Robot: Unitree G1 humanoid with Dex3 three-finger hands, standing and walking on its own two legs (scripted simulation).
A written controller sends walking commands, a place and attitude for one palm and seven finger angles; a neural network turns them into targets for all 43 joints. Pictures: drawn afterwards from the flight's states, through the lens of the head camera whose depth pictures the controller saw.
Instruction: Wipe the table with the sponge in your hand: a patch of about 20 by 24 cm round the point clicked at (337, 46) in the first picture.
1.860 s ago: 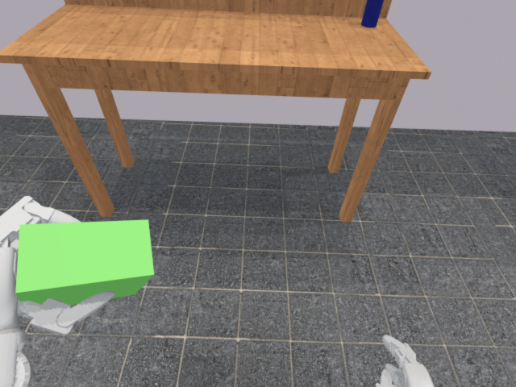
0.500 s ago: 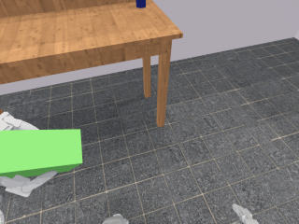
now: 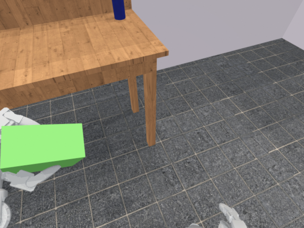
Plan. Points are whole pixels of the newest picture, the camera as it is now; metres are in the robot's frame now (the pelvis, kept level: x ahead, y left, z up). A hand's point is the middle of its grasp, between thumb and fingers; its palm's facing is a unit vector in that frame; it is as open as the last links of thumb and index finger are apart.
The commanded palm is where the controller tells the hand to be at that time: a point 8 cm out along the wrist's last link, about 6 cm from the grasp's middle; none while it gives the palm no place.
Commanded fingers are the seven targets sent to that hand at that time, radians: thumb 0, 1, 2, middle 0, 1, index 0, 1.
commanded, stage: take the last steps up to it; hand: left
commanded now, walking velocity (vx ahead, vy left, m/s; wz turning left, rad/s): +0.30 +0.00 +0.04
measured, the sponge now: (55, 148) +0.23 +0.22 +0.16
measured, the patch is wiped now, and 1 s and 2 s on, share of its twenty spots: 0.00 0.00 0.00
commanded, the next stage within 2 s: come to a stop and stand still in 1.90 s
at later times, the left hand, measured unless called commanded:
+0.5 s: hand (70, 106) +0.32 +0.21 +0.18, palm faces +0.45 -0.78 -0.44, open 10.5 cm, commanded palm +0.28 +0.25 +0.18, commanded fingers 0.00 0.10 1.30 -1.20 -1.60 -1.20 -1.60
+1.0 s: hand (77, 77) +0.42 +0.23 +0.18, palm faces +0.43 -0.80 -0.41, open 10.5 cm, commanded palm +0.37 +0.27 +0.18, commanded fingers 0.00 0.10 1.30 -1.20 -1.60 -1.20 -1.60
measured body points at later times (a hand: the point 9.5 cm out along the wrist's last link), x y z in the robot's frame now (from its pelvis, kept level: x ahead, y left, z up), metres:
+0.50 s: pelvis +0.12 -0.04 +0.00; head +0.13 -0.05 +0.45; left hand +0.29 +0.25 +0.20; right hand +0.25 -0.30 -0.10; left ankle +0.20 +0.10 -0.70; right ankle +0.09 -0.11 -0.74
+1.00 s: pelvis +0.22 -0.01 +0.01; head +0.23 -0.01 +0.45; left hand +0.39 +0.27 +0.20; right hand +0.37 -0.21 -0.09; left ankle +0.20 +0.10 -0.74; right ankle +0.27 -0.14 -0.69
